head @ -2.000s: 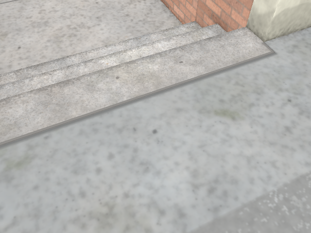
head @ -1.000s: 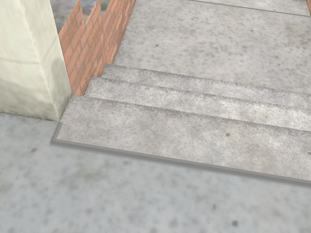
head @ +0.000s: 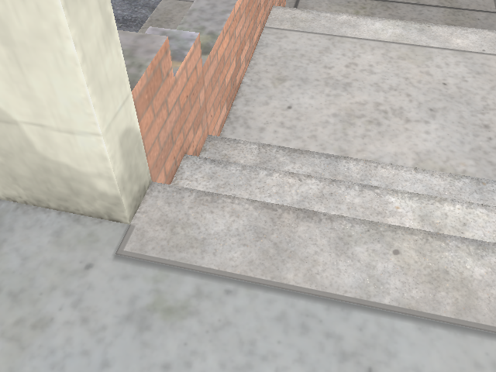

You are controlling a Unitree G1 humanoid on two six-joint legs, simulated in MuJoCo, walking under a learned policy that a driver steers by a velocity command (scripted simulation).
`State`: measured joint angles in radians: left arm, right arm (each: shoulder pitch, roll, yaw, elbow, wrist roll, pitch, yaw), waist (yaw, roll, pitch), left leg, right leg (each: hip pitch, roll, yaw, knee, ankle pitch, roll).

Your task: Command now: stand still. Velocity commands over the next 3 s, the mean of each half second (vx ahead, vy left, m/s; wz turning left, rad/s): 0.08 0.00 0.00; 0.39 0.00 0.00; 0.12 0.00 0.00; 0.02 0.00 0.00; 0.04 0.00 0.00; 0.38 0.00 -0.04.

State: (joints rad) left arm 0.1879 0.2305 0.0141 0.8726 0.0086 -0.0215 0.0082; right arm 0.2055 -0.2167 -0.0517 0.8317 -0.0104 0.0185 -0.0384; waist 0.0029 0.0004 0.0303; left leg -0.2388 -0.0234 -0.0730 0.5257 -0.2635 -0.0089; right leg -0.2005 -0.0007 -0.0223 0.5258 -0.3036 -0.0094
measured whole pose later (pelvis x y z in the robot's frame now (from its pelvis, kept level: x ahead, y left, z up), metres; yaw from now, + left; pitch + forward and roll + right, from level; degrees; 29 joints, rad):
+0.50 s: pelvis +0.03 +0.01 +0.01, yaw +0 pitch +0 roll +0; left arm 0.32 0.26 0.05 1.00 -0.02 -0.04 0.03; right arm 0.22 -0.23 -0.06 1.01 0.03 -0.05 -0.01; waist 0.03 -0.03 0.00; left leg -0.33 0.02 0.02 0.75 -0.44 0.05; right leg -0.12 -0.01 -0.01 0.42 -0.30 -0.02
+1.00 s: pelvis +0.24 +0.03 -0.01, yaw -1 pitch +2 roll +1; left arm -0.04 0.24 0.03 0.82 -0.01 -0.09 -0.04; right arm 0.45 -0.21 -0.03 1.07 0.00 -0.07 -0.02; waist -0.09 -0.04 0.04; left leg 0.15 -0.03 0.03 0.18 -0.36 0.02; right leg -0.60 -0.04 -0.03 0.52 0.05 -0.04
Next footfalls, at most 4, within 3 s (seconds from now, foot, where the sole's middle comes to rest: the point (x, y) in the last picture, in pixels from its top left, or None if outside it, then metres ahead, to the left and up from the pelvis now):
0.58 left None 0.10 0.14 -0.77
1.04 right None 0.46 -0.08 -0.77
1.40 left None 0.44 0.15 -0.77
2.72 left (197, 363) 0.54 0.17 -0.77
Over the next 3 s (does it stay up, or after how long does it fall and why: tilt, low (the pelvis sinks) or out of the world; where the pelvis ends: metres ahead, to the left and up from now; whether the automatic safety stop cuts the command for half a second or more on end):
stays up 0.58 0.08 0.01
